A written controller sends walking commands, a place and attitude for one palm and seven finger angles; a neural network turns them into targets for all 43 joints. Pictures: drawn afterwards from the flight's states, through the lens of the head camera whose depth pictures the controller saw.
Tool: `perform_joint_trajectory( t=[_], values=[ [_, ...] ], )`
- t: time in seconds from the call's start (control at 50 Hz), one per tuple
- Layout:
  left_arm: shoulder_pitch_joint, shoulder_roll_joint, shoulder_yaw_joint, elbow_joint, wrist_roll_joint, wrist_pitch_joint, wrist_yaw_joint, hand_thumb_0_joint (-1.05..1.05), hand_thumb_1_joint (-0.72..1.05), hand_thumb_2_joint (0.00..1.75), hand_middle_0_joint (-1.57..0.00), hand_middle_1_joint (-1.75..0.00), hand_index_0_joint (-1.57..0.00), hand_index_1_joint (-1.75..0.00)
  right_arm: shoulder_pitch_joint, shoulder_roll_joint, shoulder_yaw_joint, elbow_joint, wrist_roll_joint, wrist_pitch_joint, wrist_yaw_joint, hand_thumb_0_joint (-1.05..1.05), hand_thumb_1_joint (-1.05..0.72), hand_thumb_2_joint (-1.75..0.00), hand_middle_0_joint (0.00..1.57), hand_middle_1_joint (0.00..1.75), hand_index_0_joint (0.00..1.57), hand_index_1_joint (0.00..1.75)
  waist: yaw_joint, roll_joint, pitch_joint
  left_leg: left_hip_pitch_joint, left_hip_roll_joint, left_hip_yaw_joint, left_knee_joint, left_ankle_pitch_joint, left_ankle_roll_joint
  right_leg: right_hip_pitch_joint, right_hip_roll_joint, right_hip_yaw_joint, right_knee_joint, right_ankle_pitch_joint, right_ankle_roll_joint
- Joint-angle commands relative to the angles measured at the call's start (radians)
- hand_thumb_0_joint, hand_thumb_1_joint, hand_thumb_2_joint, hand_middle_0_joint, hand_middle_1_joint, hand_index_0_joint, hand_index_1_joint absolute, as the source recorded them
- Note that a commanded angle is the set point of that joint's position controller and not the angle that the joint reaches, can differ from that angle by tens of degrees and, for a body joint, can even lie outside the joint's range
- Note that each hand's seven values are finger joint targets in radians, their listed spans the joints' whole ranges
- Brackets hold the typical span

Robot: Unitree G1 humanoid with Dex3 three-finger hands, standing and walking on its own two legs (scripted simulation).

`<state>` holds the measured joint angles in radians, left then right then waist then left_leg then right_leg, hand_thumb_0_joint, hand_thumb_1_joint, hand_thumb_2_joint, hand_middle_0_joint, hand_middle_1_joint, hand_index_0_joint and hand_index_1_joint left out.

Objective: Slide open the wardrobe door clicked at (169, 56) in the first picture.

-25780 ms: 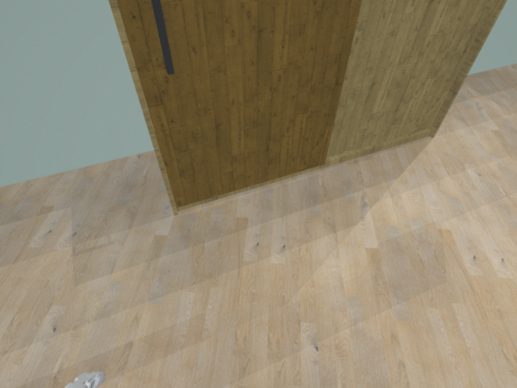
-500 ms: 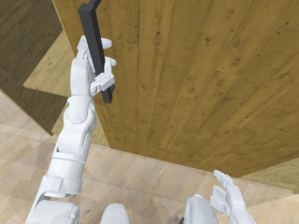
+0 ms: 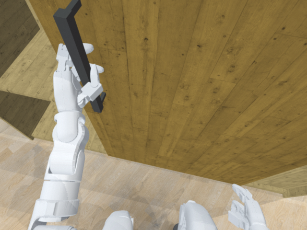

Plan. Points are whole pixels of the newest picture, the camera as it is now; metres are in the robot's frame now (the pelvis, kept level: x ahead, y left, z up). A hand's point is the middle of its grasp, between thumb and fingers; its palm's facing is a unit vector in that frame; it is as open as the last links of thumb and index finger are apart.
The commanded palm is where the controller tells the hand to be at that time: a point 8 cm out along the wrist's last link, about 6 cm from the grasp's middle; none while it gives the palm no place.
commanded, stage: step sideways, sliding the door along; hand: left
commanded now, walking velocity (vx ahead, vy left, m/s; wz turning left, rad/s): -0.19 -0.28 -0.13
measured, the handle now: (89, 69) +0.41 +0.23 +0.12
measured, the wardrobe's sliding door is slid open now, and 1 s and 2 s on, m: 0.53 0.68 0.68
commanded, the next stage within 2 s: stop walking and hold the door there in 0.78 s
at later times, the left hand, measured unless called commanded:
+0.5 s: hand (155, 97) +0.36 +0.07 +0.13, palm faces +0.39 -0.91 -0.12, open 6.7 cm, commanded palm +0.32 +0.05 +0.12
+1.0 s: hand (163, 100) +0.36 +0.05 +0.13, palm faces +0.37 -0.90 -0.24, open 6.7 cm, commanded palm +0.32 +0.07 +0.09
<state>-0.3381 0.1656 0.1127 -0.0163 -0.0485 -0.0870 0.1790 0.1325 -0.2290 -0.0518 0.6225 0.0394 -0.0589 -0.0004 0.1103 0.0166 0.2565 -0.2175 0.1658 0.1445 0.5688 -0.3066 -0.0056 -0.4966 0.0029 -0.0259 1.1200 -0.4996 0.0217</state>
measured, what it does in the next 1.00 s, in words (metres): steps to the right: right foot, then left foot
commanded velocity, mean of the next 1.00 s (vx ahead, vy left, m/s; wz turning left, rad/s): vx -0.16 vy -0.22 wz -0.05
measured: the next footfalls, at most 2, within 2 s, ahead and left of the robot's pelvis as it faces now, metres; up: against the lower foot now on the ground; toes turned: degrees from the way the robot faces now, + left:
right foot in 0.32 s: +0.08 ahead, -0.25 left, +0.00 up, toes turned -7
left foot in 0.56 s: +0.04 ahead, -0.03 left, +0.00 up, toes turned +6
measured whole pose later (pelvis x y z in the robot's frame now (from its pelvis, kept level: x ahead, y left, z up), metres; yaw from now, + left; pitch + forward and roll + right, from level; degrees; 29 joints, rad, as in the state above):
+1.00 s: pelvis -0.04 -0.22 +0.00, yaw -8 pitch -1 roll -5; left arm -0.38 0.47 0.32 0.29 -0.05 -0.09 0.11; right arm 0.10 -0.16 0.02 0.58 0.02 -0.09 0.01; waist 0.10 0.04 0.17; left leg -0.24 0.30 0.14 0.48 -0.19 -0.11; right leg -0.29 0.00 -0.09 0.65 -0.31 0.04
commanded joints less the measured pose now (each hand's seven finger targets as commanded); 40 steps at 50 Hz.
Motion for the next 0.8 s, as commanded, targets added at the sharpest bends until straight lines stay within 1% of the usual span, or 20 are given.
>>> perform_joint_trajectory(
  t=[0.0,0.08,0.22,0.26,0.28,0.3,0.32,0.34,0.36,0.38,0.42,0.48,0.5,0.52,0.54,0.56,0.58,0.62,0.7,0.78],
  values=[
    [-0.386,-0.036,-0.271,-0.392,0.028,-0.119,-0.112,0.00,0.90,0.90,-0.45,-1.40,-0.45,-1.40,-0.070,-0.142,-0.044,-0.180,-0.007,-0.081,0.018,0.00,-0.90,-0.90,0.20,0.30,0.20,0.30,-0.124,0.256,-0.516,0.401,0.284,-0.087,-0.123,0.939,0.104,-0.116,-0.058,0.002,0.052,0.105,0.030],
    [-0.347,-0.062,-0.289,-0.361,0.016,-0.094,-0.130,0.00,0.90,0.90,-0.45,-1.40,-0.45,-1.40,-0.046,-0.124,-0.038,-0.197,-0.011,-0.097,0.010,0.00,-0.90,-0.90,0.20,0.30,0.20,0.30,-0.125,0.323,-0.502,0.371,0.232,0.006,-0.154,0.897,0.077,-0.037,-0.025,-0.067,-0.081,0.169,0.048],
    [-0.295,-0.014,-0.240,-0.290,0.012,-0.124,-0.111,0.00,0.90,0.90,-0.45,-1.40,-0.45,-1.40,-0.029,-0.104,-0.018,-0.197,-0.012,-0.132,0.008,0.00,-0.90,-0.90,0.20,0.30,0.20,0.30,-0.137,0.388,-0.490,0.438,0.239,0.003,-0.066,0.983,0.054,0.107,0.027,-0.094,-0.494,0.196,0.032],
    [-0.281,0.022,-0.210,-0.298,0.017,-0.141,-0.108,0.00,0.90,0.90,-0.45,-1.40,-0.45,-1.40,-0.054,-0.086,-0.007,-0.197,-0.002,-0.134,0.012,0.00,-0.90,-0.90,0.20,0.30,0.20,0.30,-0.119,0.284,-0.515,0.370,0.205,-0.006,0.050,0.799,0.029,0.255,0.020,-0.090,-0.674,0.392,0.027],
    [-0.279,0.064,-0.183,-0.310,0.024,-0.145,-0.106,0.00,0.90,0.90,-0.45,-1.40,-0.45,-1.40,-0.064,-0.068,0.001,-0.201,0.011,-0.128,0.011,0.00,-0.90,-0.90,0.20,0.30,0.20,0.30,-0.103,0.152,-0.535,0.292,0.133,0.005,0.156,0.593,0.041,0.358,-0.018,-0.061,-0.761,0.678,0.018],
    [-0.289,0.125,-0.158,-0.329,0.027,-0.148,-0.099,0.00,0.90,0.90,-0.45,-1.40,-0.45,-1.40,-0.059,-0.042,0.010,-0.201,0.020,-0.121,-0.002,0.00,-0.90,-0.90,0.20,0.30,0.20,0.30,-0.116,-0.050,-0.537,0.126,0.038,0.022,0.254,0.165,0.039,0.469,-0.129,0.043,-0.765,1.132,-0.021],
    [-0.243,0.185,-0.113,-0.332,0.031,-0.142,-0.088,0.00,0.90,0.90,-0.45,-1.40,-0.45,-1.40,-0.107,-0.022,0.021,-0.211,0.010,-0.117,-0.018,0.00,-0.90,-0.90,0.20,0.30,0.20,0.30,-0.086,-0.238,-0.560,-0.108,-0.077,0.010,0.423,-0.346,0.036,0.554,-0.297,0.212,-0.668,1.569,-0.095],
    [-0.179,0.213,-0.071,-0.327,0.037,-0.137,-0.080,0.00,0.90,0.90,-0.45,-1.40,-0.45,-1.40,-0.123,-0.013,0.036,-0.195,-0.011,-0.129,-0.027,0.00,-0.90,-0.90,0.20,0.30,0.20,0.30,-0.044,-0.266,-0.541,-0.172,-0.137,-0.076,0.563,-0.470,0.005,0.501,-0.346,0.264,-0.668,1.674,-0.121],
    [-0.134,0.182,-0.066,-0.344,0.010,-0.145,-0.083,0.00,0.90,0.90,-0.45,-1.40,-0.45,-1.40,-0.061,-0.046,0.010,-0.175,-0.006,-0.120,-0.034,0.00,-0.90,-0.90,0.20,0.30,0.20,0.30,-0.053,-0.403,-0.604,-0.195,-0.130,-0.145,0.633,-0.476,-0.030,0.562,-0.326,0.265,-0.628,1.632,-0.111],
    [-0.180,0.155,-0.086,-0.406,0.006,-0.160,-0.082,0.00,0.90,0.90,-0.45,-1.40,-0.45,-1.40,-0.087,-0.044,0.013,-0.159,-0.007,-0.114,-0.042,0.00,-0.90,-0.90,0.20,0.30,0.20,0.30,-0.069,-0.405,-0.616,-0.268,-0.110,-0.172,0.619,-0.438,-0.033,0.661,-0.325,0.280,-0.601,1.594,-0.150],
    [-0.204,0.097,-0.105,-0.451,-0.003,-0.180,-0.052,0.00,0.90,0.90,-0.45,-1.40,-0.45,-1.40,-0.114,-0.016,0.041,-0.136,0.005,-0.098,-0.042,0.00,-0.90,-0.90,0.20,0.30,0.20,0.30,-0.094,-0.280,-0.625,-0.286,-0.101,-0.154,0.401,-0.374,-0.040,0.766,-0.311,0.215,-0.567,1.554,-0.204],
    [-0.214,0.107,-0.113,-0.463,0.009,-0.208,-0.056,0.00,0.90,0.90,-0.45,-1.40,-0.45,-1.40,-0.103,-0.044,0.019,-0.134,-0.003,-0.058,-0.054,0.00,-0.90,-0.90,0.20,0.30,0.20,0.30,-0.120,-0.212,-0.645,-0.035,-0.099,-0.063,0.025,-0.028,-0.052,0.610,-0.240,0.130,-0.507,1.361,-0.156],
    [-0.223,0.103,-0.139,-0.467,0.005,-0.209,-0.061,0.00,0.90,0.90,-0.45,-1.40,-0.45,-1.40,-0.100,-0.059,0.009,-0.134,-0.003,-0.046,-0.057,0.00,-0.90,-0.90,0.20,0.30,0.20,0.30,-0.134,-0.120,-0.647,0.112,-0.057,-0.060,-0.085,0.178,-0.049,0.497,-0.215,0.098,-0.470,1.173,-0.127],
    [-0.241,0.061,-0.196,-0.470,-0.004,-0.209,-0.079,0.00,0.90,0.90,-0.45,-1.40,-0.45,-1.40,-0.074,-0.072,-0.003,-0.141,-0.009,-0.038,-0.057,0.00,-0.90,-0.90,0.20,0.30,0.20,0.30,-0.151,-0.045,-0.651,0.351,0.076,-0.159,-0.142,0.605,0.008,0.251,-0.159,0.064,-0.408,0.789,-0.062],
    [-0.236,0.014,-0.233,-0.490,-0.014,-0.201,-0.099,0.00,0.90,0.90,-0.45,-1.40,-0.45,-1.40,-0.089,-0.134,-0.032,-0.172,-0.012,-0.053,-0.046,0.00,-0.90,-0.90,0.20,0.30,0.20,0.30,-0.121,0.230,-0.673,0.535,0.411,-0.473,-0.140,1.234,0.152,-0.040,-0.037,0.026,-0.198,0.063,0.018],
    [-0.261,-0.015,-0.250,-0.455,0.018,-0.195,-0.108,0.00,0.90,0.90,-0.45,-1.40,-0.45,-1.40,-0.078,-0.131,-0.022,-0.178,-0.026,-0.059,-0.020,0.00,-0.90,-0.90,0.20,0.30,0.20,0.30,-0.111,0.165,-0.679,0.482,0.459,-0.476,-0.103,1.288,0.220,-0.046,-0.030,0.129,-0.031,-0.121,0.006],
    [-0.279,-0.038,-0.260,-0.392,0.026,-0.167,-0.111,0.00,0.90,0.90,-0.45,-1.40,-0.45,-1.40,-0.089,-0.153,-0.034,-0.175,-0.011,-0.061,0.003,0.00,-0.90,-0.90,0.20,0.30,0.20,0.30,-0.118,0.149,-0.604,0.434,0.406,-0.320,-0.097,1.137,0.210,-0.083,-0.013,0.135,0.046,-0.058,-0.004],
    [-0.396,-0.072,-0.307,-0.475,0.030,-0.170,-0.111,0.00,0.90,0.90,-0.45,-1.40,-0.45,-1.40,-0.086,-0.117,-0.017,-0.174,-0.025,-0.089,0.010,0.00,-0.90,-0.90,0.20,0.30,0.20,0.30,-0.128,0.269,-0.557,0.411,0.360,-0.274,-0.098,1.064,0.171,-0.117,-0.042,0.110,0.083,-0.035,0.008],
    [-0.379,-0.030,-0.254,-0.350,0.019,-0.097,-0.112,0.00,0.90,0.90,-0.45,-1.40,-0.45,-1.40,-0.056,-0.153,-0.043,-0.171,-0.017,-0.073,0.018,0.00,-0.90,-0.90,0.20,0.30,0.20,0.30,-0.125,0.208,-0.534,0.379,0.255,-0.140,-0.118,0.920,0.102,-0.083,-0.029,0.012,0.043,0.113,0.029],
    [-0.406,-0.026,-0.244,-0.287,0.003,-0.065,-0.120,0.00,0.90,0.90,-0.45,-1.40,-0.45,-1.40,-0.031,-0.133,-0.036,-0.168,-0.015,-0.070,0.011,0.00,-0.90,-0.90,0.20,0.30,0.20,0.30,-0.132,0.318,-0.545,0.401,0.214,-0.076,-0.141,0.877,0.085,-0.009,-0.002,-0.061,-0.093,0.133,0.042]
  ],
)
